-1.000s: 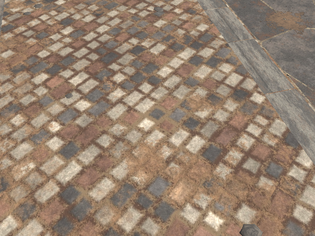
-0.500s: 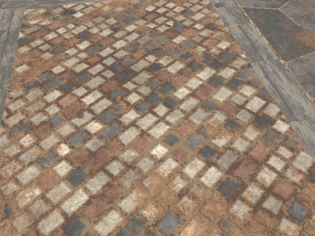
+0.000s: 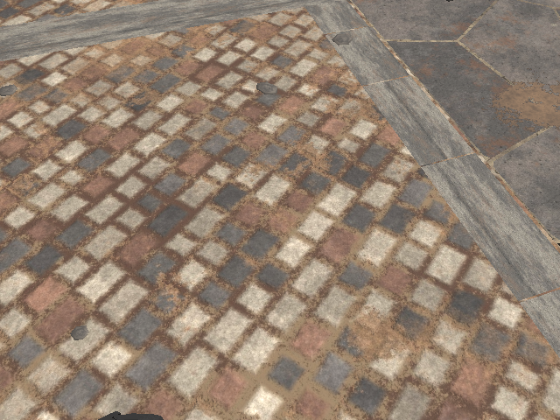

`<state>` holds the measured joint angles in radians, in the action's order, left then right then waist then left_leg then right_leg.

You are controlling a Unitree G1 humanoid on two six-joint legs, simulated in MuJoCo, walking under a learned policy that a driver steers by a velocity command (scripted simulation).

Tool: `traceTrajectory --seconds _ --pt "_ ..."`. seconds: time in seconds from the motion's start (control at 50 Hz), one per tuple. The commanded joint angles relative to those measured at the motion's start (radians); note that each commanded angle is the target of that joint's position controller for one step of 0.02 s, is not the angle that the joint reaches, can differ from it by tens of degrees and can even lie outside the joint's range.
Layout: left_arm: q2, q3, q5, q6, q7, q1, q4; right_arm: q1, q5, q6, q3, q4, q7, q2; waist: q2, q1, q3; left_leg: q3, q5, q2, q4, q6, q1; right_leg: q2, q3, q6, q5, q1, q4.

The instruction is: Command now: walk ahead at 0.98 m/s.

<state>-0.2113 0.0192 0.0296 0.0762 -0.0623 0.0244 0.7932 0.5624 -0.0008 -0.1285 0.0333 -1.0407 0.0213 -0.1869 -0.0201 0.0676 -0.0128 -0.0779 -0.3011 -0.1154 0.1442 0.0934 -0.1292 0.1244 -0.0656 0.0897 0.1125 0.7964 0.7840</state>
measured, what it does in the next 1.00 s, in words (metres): walks ahead, turning left: right foot, then left foot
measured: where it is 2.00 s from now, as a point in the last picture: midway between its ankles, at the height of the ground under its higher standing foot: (105, 99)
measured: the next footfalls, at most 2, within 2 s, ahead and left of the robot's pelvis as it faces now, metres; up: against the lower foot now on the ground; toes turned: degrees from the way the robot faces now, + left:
right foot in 0.14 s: +0.35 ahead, -0.08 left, +0.00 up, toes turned -3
left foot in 0.60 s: +0.79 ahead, +0.07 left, +0.00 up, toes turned +15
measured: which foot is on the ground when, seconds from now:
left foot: down 0.00-0.16, up 0.18-0.58, down 0.60-1.00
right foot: up 0.00-0.12, down 0.14-0.62, up 0.64-1.00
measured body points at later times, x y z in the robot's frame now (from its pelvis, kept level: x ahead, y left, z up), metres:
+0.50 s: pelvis +0.48 -0.01 -0.01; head +0.51 +0.00 +0.44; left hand +0.37 +0.23 -0.14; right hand +0.72 -0.21 -0.10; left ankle +0.71 +0.13 -0.67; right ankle +0.32 -0.08 -0.73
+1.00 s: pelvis +0.97 +0.10 -0.01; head +1.01 +0.13 +0.43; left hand +1.15 +0.40 -0.06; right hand +1.05 -0.19 -0.13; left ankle +0.76 +0.06 -0.73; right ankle +1.24 +0.06 -0.71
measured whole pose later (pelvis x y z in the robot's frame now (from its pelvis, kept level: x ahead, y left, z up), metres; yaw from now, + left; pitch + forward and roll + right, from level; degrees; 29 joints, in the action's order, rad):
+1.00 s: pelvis +0.97 +0.10 -0.01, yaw +31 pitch +3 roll -1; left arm -0.24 -0.04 0.04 0.09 -0.02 -0.08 0.59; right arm 0.49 -0.01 -0.08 0.08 -0.89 0.01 -0.31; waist 0.00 0.15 -0.04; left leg 0.29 -0.43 -0.15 0.32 0.17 -0.13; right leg 0.05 0.06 -0.01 0.03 0.65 0.53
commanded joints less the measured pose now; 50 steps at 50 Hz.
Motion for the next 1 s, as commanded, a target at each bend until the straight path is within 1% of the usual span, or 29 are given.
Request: traceTrajectory --seconds 0.02,0.08,0.12,0.14,0.16,0.18,0.2,0.24,0.28,0.32,0.38,0.42,0.46,0.52,0.56,0.58,0.6,0.62,0.64,0.66,0.68,0.72,0.74,0.78,0.84,0.9,0.94,0.98,1.0 --pt "-0.031 -0.010 -0.014 0.010 -0.002 -0.125 -0.079 -0.017 -0.006 -0.026 0.012 0.055 -0.014 -0.143 0.045 -0.036 -0.162 0.066 0.691 0.253 -0.164 0.053 0.197 -0.070 -0.070 0.026 0.099 -0.224 -0.182" --pt "-0.091 0.009 -0.010 0.010 0.019 -0.064 -0.072 0.000 0.018 -0.007 0.017 0.044 -0.033 -0.204 0.118 -0.085 -0.043 0.039 1.267 0.291 0.062 0.026 -0.044 -0.183 -0.107 0.060 -0.072 -0.324 -0.232" --pt "-0.162 0.042 -0.012 0.009 0.046 0.251 0.017 -0.041 0.045 0.024 0.031 0.042 -0.053 -0.249 0.160 -0.237 0.128 0.034 1.352 0.316 0.470 0.028 -0.047 -0.215 -0.068 0.095 -0.208 -0.618 -0.254" --pt "-0.204 0.064 0.002 0.006 0.063 0.441 0.072 -0.089 0.047 0.030 0.033 0.056 -0.053 -0.241 0.143 -0.326 0.205 0.020 1.145 0.284 0.759 0.035 0.117 -0.145 -0.006 0.121 -0.285 -0.856 -0.261" --pt "-0.287 0.088 0.031 0.002 0.078 0.535 0.086 -0.063 0.031 0.022 0.007 0.096 -0.034 -0.106 -0.059 -0.281 0.302 0.022 0.436 0.158 1.164 0.035 0.457 0.118 0.330 0.177 -0.567 -1.123 -0.232" --pt "-0.277 0.094 0.029 0.002 0.055 0.489 0.091 0.027 -0.029 0.001 0.000 0.119 -0.014 -0.068 -0.255 -0.181 0.398 0.157 -0.147 0.017 1.413 0.023 0.775 0.276 0.891 0.288 -0.721 -1.277 -0.451" --pt "-0.205 0.087 0.012 0.008 0.042 0.388 0.090 -0.117 -0.018 -0.003 0.010 0.149 -0.027 -0.140 -0.094 -0.171 0.225 0.183 -0.028 0.112 1.380 0.054 0.879 0.211 0.775 0.237 -0.714 -1.152 -0.518" --pt "-0.096 0.062 0.013 0.027 0.036 0.310 0.109 -0.235 0.001 0.000 0.005 0.177 -0.018 -0.119 0.079 -0.111 0.041 0.172 0.062 0.181 1.253 0.053 0.828 0.145 0.521 0.185 -0.510 -0.846 -0.570" --pt "-0.056 0.042 0.004 0.041 0.046 0.317 0.143 -0.216 0.039 0.032 -0.008 0.189 0.008 -0.064 0.036 -0.035 -0.013 0.173 0.062 0.222 1.171 0.026 0.753 0.078 0.390 0.142 -0.474 -0.661 -0.621" --pt "-0.078 0.044 -0.013 0.062 0.048 0.342 0.162 -0.264 0.039 0.055 -0.014 0.211 0.023 -0.051 0.018 -0.021 -0.080 0.169 0.084 0.242 1.122 0.002 0.812 0.065 0.279 0.114 -0.411 -0.599 -0.680" --pt "-0.097 0.042 -0.014 0.083 0.036 0.366 0.160 -0.434 0.026 0.061 -0.020 0.278 0.032 -0.071 0.009 -0.051 -0.146 0.107 0.283 0.222 0.906 -0.001 0.837 -0.007 0.060 0.046 -0.107 -0.542 -0.736" --pt "-0.089 0.032 -0.025 0.093 0.035 0.383 0.163 -0.510 0.017 0.053 -0.027 0.303 0.041 -0.073 0.018 -0.065 -0.151 0.017 0.427 0.189 0.722 0.012 0.750 -0.045 -0.058 0.002 0.114 -0.533 -0.745" --pt "-0.109 0.027 -0.032 0.102 0.045 0.447 0.180 -0.588 0.011 0.048 -0.037 0.327 0.049 -0.060 0.006 -0.095 -0.152 -0.048 0.538 0.162 0.589 0.040 0.692 -0.016 -0.092 -0.026 0.284 -0.611 -0.780" --pt "-0.169 0.029 -0.018 0.086 0.081 0.476 0.177 -0.569 0.021 0.046 -0.027 0.309 0.048 -0.111 -0.065 -0.071 -0.079 -0.123 0.486 0.068 0.495 0.077 0.658 0.025 -0.150 -0.070 0.786 -0.872 -0.642" --pt "-0.230 0.044 0.001 0.052 0.112 0.448 0.160 -0.404 0.024 0.051 -0.006 0.265 0.039 -0.172 -0.116 0.033 0.038 -0.131 0.357 -0.006 0.478 0.099 0.498 0.060 -0.161 -0.088 1.034 -0.956 -0.357" --pt "-0.253 0.054 0.013 0.032 0.120 0.399 0.141 -0.209 0.021 0.054 0.016 0.209 0.033 -0.216 -0.130 0.125 0.130 -0.113 0.294 -0.028 0.489 0.121 0.318 0.074 -0.152 -0.083 1.070 -0.921 -0.107" --pt "-0.273 0.063 0.018 0.019 0.121 0.328 0.119 0.005 0.023 0.060 0.043 0.150 0.021 -0.254 -0.117 0.233 0.196 -0.024 0.239 0.013 0.429 0.163 0.108 0.071 -0.139 -0.068 0.930 -0.792 0.221" --pt "-0.202 0.053 0.028 0.029 0.098 0.296 0.105 0.016 0.015 0.072 0.065 0.134 0.002 -0.284 0.009 0.186 0.168 0.117 0.129 0.107 0.488 0.186 -0.036 -0.058 -0.112 -0.044 0.038 -0.529 0.561" --pt "-0.079 0.023 -0.006 0.050 0.076 0.369 0.001 -0.078 0.042 0.086 0.090 0.160 -0.002 -0.384 0.309 0.012 0.222 0.631 0.221 0.321 0.417 0.384 -0.294 -0.196 0.004 -0.102 -0.635 -0.064 0.911" --pt "-0.116 0.009 -0.016 0.074 0.074 0.291 -0.052 -0.092 0.030 0.092 0.098 0.178 -0.004 -0.360 0.174 0.055 0.279 0.881 -0.036 0.382 0.177 0.434 -0.338 -0.162 0.149 -0.078 -0.559 0.100 0.904" --pt "-0.156 0.011 -0.006 0.088 0.069 0.214 -0.061 -0.123 0.023 0.090 0.085 0.176 -0.010 -0.280 -0.001 0.036 0.130 0.813 -0.098 0.361 0.092 0.365 -0.176 -0.098 0.169 -0.062 -0.460 0.103 0.773" --pt "-0.138 0.005 0.024 0.071 0.063 0.186 -0.074 -0.176 0.017 0.077 0.069 0.173 -0.017 -0.222 -0.092 -0.063 -0.003 0.645 0.086 0.274 0.071 0.288 0.134 -0.045 0.155 -0.082 -0.441 -0.027 0.608" --pt "-0.126 0.000 0.044 0.044 0.058 0.199 -0.077 -0.192 0.010 0.065 0.060 0.180 -0.023 -0.204 -0.101 -0.099 -0.027 0.580 0.125 0.233 0.057 0.274 0.243 -0.023 0.148 -0.105 -0.449 -0.083 0.559" --pt "-0.109 -0.009 0.054 0.008 0.049 0.158 -0.112 -0.197 -0.003 0.040 0.055 0.191 -0.020 -0.211 -0.071 -0.117 -0.066 0.489 0.179 0.166 0.030 0.257 0.412 0.002 0.108 -0.139 -0.463 -0.149 0.408" --pt "-0.091 -0.027 0.034 0.005 0.035 -0.043 -0.206 -0.158 -0.002 0.028 0.064 0.196 -0.016 -0.239 -0.005 -0.060 -0.116 0.421 0.400 0.094 0.009 0.211 0.519 -0.024 0.042 -0.153 -0.205 -0.226 0.108" --pt "-0.094 -0.033 0.012 0.010 0.034 -0.123 -0.242 -0.078 -0.011 0.034 0.079 0.190 -0.006 -0.263 0.056 0.020 -0.061 0.431 0.611 0.094 0.048 0.151 0.383 -0.089 0.025 -0.125 -0.008 -0.287 -0.096" --pt "-0.111 -0.032 0.005 0.013 0.041 -0.153 -0.270 -0.070 -0.010 0.038 0.084 0.193 -0.010 -0.274 0.083 0.032 -0.043 0.453 0.694 0.117 0.096 0.132 0.276 -0.110 0.043 -0.106 -0.009 -0.314 -0.199" --pt "-0.163 -0.013 0.003 0.017 0.056 -0.061 -0.254 -0.108 -0.008 0.036 0.092 0.209 -0.019 -0.305 0.085 -0.020 0.035 0.467 0.886 0.118 0.238 0.086 0.226 -0.155 0.061 -0.089 -0.063 -0.505 -0.280" --pt "-0.217 0.010 -0.005 0.021 0.069 0.068 -0.225 -0.139 0.001 0.033 0.099 0.219 -0.017 -0.342 0.092 -0.093 0.122 0.475 0.946 0.120 0.405 0.064 0.218 -0.160 0.082 -0.080 -0.127 -0.655 -0.271"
